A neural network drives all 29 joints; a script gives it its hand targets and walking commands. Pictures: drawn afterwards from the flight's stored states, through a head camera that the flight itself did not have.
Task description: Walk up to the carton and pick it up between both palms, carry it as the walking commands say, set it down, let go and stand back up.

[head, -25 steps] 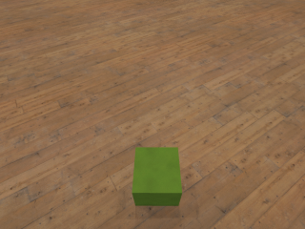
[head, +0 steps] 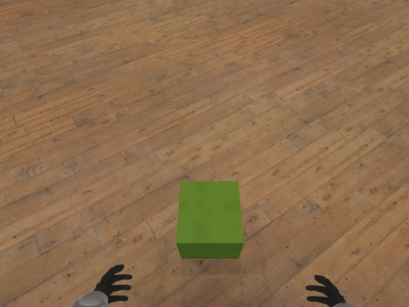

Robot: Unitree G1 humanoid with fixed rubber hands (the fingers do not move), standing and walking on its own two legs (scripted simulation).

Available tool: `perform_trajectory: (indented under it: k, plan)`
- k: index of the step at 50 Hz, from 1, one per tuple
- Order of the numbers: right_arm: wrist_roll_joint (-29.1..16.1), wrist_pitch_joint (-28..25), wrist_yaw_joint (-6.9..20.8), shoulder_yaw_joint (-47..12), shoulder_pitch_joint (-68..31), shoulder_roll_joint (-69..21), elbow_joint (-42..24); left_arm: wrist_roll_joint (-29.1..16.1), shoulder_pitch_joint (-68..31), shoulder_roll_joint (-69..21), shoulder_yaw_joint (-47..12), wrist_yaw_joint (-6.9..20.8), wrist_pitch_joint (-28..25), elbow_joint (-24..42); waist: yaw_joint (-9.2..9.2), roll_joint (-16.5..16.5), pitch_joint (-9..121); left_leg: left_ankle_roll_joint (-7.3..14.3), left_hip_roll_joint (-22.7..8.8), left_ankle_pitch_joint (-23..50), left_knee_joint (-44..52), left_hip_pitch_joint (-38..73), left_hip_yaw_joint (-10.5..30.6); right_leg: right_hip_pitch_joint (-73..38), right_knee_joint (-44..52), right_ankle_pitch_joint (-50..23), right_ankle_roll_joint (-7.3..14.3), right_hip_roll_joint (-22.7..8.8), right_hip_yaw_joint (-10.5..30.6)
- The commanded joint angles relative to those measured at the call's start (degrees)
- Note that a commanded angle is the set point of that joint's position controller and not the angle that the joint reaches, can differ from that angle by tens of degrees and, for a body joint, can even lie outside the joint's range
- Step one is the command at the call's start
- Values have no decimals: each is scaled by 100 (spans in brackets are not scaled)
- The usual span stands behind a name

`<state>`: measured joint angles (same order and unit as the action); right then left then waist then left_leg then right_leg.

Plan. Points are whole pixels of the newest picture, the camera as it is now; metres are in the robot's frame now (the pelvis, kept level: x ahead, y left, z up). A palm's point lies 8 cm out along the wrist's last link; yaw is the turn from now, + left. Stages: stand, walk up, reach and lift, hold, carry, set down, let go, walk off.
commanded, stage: reach and lift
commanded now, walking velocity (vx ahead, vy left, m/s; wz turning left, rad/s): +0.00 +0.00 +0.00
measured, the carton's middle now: (209, 219) +0.55 +0.03 -0.65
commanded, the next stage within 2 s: none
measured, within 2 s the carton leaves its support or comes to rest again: neither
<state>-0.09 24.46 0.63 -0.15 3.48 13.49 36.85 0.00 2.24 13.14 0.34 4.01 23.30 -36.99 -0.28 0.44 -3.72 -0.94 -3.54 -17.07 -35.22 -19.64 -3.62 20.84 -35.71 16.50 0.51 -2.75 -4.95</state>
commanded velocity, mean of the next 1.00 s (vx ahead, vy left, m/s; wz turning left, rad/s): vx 0.00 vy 0.00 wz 0.00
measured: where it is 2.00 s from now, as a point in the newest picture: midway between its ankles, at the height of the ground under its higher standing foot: outside the picture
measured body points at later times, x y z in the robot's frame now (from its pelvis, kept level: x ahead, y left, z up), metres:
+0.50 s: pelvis -0.03 +0.01 -0.04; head +0.13 +0.00 +0.38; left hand +0.25 +0.24 -0.16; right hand +0.24 -0.23 -0.16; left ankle +0.01 +0.14 -0.73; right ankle +0.02 -0.11 -0.73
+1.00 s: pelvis -0.04 +0.01 -0.07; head +0.23 +0.00 +0.29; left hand +0.40 +0.24 -0.19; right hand +0.39 -0.22 -0.19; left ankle +0.01 +0.14 -0.73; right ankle +0.02 -0.11 -0.73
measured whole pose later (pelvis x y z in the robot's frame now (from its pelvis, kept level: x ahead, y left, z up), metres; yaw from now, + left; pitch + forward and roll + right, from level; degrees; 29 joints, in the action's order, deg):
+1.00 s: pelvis -0.04 +0.01 -0.07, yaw -1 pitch +39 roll +0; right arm -5.4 11.4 -1.2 9.5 -41.5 17.0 38.8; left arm -2.2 -42.5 17.8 11.2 3.1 10.4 -42.6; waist -0.3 0.4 2.9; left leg -0.3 -3.8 -17.4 -54.6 -75.9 -3.6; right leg 77.0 -53.7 15.6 0.3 -3.5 -3.2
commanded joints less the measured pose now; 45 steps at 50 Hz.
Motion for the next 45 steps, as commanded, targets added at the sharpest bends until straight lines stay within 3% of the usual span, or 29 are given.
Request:
perform_trajectory:
  k: [1,3,4,7,10,12,14,16,17,20,21,24,28,29,31,32,35,37,38,40,41,43,45]
  plan:
    - [48,-608,186,297,-562,48,-1334,-57,-433,557,516,143,-651,858,-1,19,862,201,429,851,-242,-958,239,222,-88,-850,15,378,639]
    - [179,-848,153,488,-596,80,-1221,23,-516,545,694,107,-910,761,57,115,1244,157,451,1357,-510,-1022,268,513,-416,-1425,-38,374,616]
    - [274,-984,122,637,-627,146,-1120,-40,-480,433,710,96,-1051,647,115,-11,1438,139,469,1497,-635,-1168,272,502,-564,-1612,-69,389,609]
    - [323,-1231,38,833,-595,175,-914,63,-468,383,889,14,-1272,481,159,-19,2035,76,486,1829,-877,-1366,298,864,-853,-1887,-130,394,550]
    - [248,-1531,-89,1052,-1050,311,-1372,-61,-975,414,1006,-66,-1536,850,220,5,2853,25,526,2239,-1212,-1603,353,1093,-1144,-2273,-114,396,545]
    - [179,-1660,-136,1113,-1299,389,-1556,-98,-1237,562,1109,-143,-1649,1064,125,-53,3246,9,562,2487,-1365,-1830,374,1238,-1320,-2457,-144,423,519]
    - [111,-1684,-169,1210,-1441,484,-1576,-130,-1552,566,1068,-214,-1686,1289,157,93,3642,-71,543,2657,-1449,-1787,389,1460,-1362,-2425,-133,443,489]
    - [-11,-1618,-183,1169,-1721,572,-1630,-203,-1787,657,1000,-242,-1589,1236,82,-77,3724,-45,516,2262,-1447,-1981,363,1613,-1352,-2116,-149,436,465]
    - [-112,-1525,-175,1098,-1818,487,-1404,-193,-1889,693,986,-244,-1485,1102,17,5,3471,-31,525,1883,-1404,-2218,316,1732,-1336,-1815,-143,397,471]
    - [-211,-1297,-191,1031,-2273,526,-1285,-310,-2181,893,1027,-223,-1252,737,18,-248,3073,63,514,806,-1294,-2791,182,1802,-1289,-1015,-154,372,521]
    - [-301,-1202,-171,948,-2328,438,-1048,-321,-2302,855,1011,-215,-1159,679,-33,-156,2937,70,527,561,-1223,-2861,189,1934,-1248,-729,-125,334,540]
    - [-386,-1035,-152,988,-2972,539,-863,-381,-2987,969,1069,-166,-981,419,85,-241,2771,130,517,44,-1329,-3252,138,2155,-1269,-204,-105,336,557]
    - [-357,-972,-221,1122,-3793,578,-595,-477,-4043,1081,1155,-137,-953,191,184,-274,2740,164,511,-97,-1487,-3750,122,2454,-1415,-82,-95,357,572]
    - [-307,-1012,-257,1265,-4027,703,-615,-535,-4216,1096,1215,-120,-993,155,319,-374,2978,154,523,69,-1569,-3836,149,2420,-1492,-314,-92,386,584]
    - [-316,-1029,-329,1331,-4295,730,-465,-573,-4554,1264,1315,-119,-1039,72,263,-278,3314,121,543,276,-1639,-3904,92,2315,-1578,-592,-99,411,605]
    - [-270,-1051,-335,1425,-4208,799,-319,-600,-4598,1235,1275,-148,-1059,54,358,-208,3596,70,545,477,-1618,-3714,137,2412,-1650,-852,-84,458,528]
    - [-354,-1135,-328,1571,-4673,1010,-147,-627,-4938,1323,1392,-199,-1120,7,273,55,4205,-21,563,1052,-1727,-3346,242,2736,-1768,-1229,-40,496,470]
    - [-359,-1250,-336,1681,-4932,1143,-138,-682,-5080,1327,1413,-243,-1193,-18,323,-5,4749,-50,583,1555,-1832,-3121,299,2897,-1840,-1576,-48,548,401]
    - [-490,-1297,-322,1561,-5165,1065,-232,-690,-5222,1366,1465,-229,-1254,19,193,15,4942,-38,583,1643,-1877,-3260,290,2836,-1854,-1701,-41,531,447]
    - [-517,-1440,-314,1566,-5463,1092,-452,-725,-5367,1430,1553,-231,-1370,10,157,-135,5437,3,613,2171,-1945,-3259,345,2702,-1930,-2274,-49,552,479]
    - [-503,-1470,-305,1627,-5592,1114,-294,-756,-5607,1422,1516,-237,-1407,41,220,-93,5524,-14,625,2198,-1958,-3371,383,2736,-1966,-2330,-33,543,486]
    - [-507,-1543,-285,1697,-5687,1168,-247,-736,-5708,1444,1597,-248,-1493,59,206,-22,5969,-39,643,2694,-2031,-3271,397,2752,-1994,-2732,-27,548,510]
    - [-506,-1538,-266,1687,-5730,1175,60,-744,-5849,1511,1617,-240,-1528,-31,191,-9,5815,-51,642,2727,-2021,-3583,414,2796,-2051,-2880,-11,542,552]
